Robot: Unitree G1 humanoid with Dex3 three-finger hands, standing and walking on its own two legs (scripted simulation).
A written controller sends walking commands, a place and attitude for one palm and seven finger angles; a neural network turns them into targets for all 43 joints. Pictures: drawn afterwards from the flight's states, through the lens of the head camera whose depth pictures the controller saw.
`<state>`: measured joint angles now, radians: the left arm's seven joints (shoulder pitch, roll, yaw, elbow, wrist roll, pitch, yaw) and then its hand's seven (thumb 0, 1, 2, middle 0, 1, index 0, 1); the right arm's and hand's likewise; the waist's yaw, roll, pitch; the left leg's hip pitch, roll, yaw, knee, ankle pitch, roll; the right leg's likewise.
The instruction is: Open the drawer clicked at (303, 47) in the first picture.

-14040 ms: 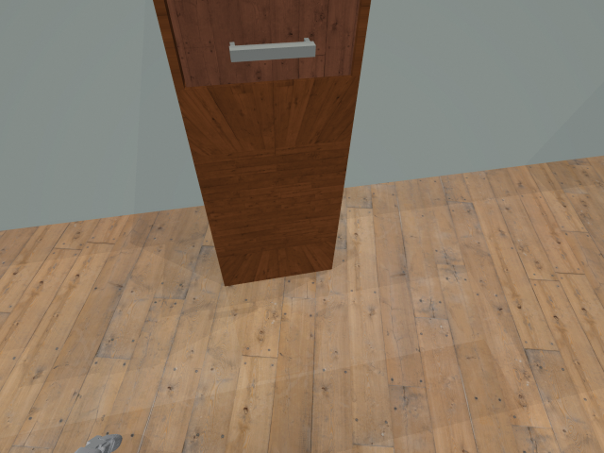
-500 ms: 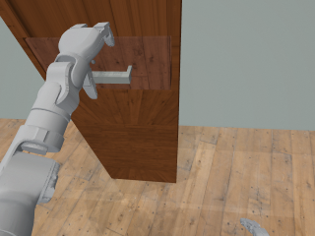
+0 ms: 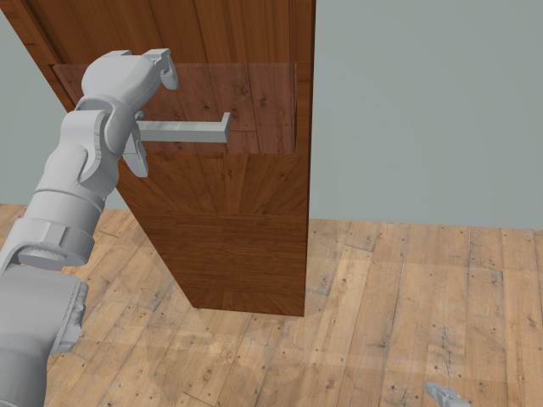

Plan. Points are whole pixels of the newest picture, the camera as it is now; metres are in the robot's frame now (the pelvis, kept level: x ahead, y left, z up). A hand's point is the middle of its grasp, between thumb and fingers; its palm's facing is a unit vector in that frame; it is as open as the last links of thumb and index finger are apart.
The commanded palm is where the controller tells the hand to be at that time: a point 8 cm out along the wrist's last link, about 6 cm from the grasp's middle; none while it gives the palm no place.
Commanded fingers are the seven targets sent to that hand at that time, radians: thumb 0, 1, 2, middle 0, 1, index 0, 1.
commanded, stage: move the hooked fingers above the handle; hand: left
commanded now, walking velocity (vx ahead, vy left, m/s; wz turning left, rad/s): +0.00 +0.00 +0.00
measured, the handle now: (178, 124) +0.52 +0.19 +0.14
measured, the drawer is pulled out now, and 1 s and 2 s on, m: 0.00 0.00 0.00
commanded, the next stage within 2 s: none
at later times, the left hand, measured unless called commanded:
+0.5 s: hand (124, 104) +0.47 +0.23 +0.22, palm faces +0.11 -0.01 -0.99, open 13.8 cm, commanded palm +0.43 +0.21 +0.26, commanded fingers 0.00 -0.50 0.30 -0.30 -1.20 -0.30 -1.20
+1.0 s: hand (170, 92) +0.48 +0.17 +0.23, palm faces +0.14 -0.04 -0.99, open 13.5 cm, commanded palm +0.43 +0.21 +0.26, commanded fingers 0.00 -0.50 0.30 -0.30 -1.20 -0.30 -1.20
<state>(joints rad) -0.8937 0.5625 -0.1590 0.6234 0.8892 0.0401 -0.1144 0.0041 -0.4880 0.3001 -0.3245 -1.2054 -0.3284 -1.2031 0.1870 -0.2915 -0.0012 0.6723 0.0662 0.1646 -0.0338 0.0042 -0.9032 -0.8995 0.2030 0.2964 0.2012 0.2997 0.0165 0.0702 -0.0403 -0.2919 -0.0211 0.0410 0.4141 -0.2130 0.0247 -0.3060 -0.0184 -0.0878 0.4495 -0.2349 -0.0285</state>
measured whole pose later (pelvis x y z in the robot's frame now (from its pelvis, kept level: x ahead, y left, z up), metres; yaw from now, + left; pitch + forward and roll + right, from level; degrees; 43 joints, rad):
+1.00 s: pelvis +0.01 +0.01 +0.00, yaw -3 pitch +6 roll +1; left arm -0.90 0.51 -0.14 0.59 0.89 0.09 -0.10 0.00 -0.49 0.30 -0.44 -1.28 -0.37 -1.24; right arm 0.13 -0.26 0.06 0.69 0.07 0.24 -0.02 0.00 -0.90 -0.90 0.20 0.30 0.20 0.30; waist 0.01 0.10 -0.06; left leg -0.26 -0.02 0.08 0.37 -0.21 0.03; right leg -0.29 -0.01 -0.04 0.42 -0.23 -0.02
